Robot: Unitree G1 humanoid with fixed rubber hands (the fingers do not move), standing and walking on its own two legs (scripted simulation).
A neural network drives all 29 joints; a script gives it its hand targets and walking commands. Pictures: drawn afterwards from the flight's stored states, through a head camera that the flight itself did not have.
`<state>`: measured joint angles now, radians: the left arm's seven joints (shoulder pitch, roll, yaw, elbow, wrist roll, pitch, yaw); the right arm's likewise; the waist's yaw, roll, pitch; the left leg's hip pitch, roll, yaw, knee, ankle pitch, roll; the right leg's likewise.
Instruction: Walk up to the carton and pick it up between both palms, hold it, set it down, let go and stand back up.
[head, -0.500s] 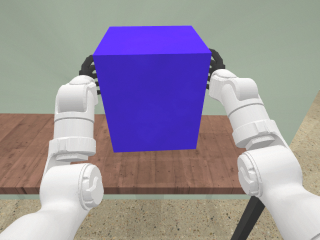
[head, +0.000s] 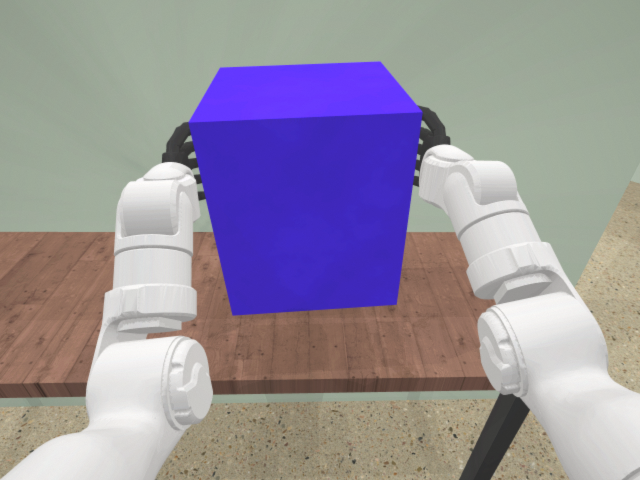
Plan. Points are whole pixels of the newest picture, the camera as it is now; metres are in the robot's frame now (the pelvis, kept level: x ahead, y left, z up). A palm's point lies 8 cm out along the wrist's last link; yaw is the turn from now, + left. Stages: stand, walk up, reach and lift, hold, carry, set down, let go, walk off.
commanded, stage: hold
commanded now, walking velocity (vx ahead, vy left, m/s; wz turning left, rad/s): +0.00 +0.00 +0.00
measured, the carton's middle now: (308, 185) +0.39 -0.01 +0.24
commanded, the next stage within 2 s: none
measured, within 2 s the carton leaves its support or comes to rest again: neither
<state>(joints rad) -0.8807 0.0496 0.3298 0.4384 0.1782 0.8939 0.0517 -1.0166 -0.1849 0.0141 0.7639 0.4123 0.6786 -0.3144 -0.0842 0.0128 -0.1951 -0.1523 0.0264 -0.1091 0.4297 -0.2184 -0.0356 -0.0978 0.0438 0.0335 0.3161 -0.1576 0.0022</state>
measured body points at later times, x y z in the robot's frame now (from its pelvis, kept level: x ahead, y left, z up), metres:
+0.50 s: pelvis +0.00 +0.00 +0.00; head -0.10 +0.01 +0.44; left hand +0.38 +0.15 +0.27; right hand +0.37 -0.16 +0.28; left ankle +0.01 +0.14 -0.75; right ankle +0.01 -0.12 -0.75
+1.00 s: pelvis +0.00 +0.00 +0.00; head -0.10 +0.01 +0.44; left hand +0.38 +0.15 +0.27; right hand +0.37 -0.16 +0.28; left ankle +0.01 +0.14 -0.75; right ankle +0.01 -0.12 -0.75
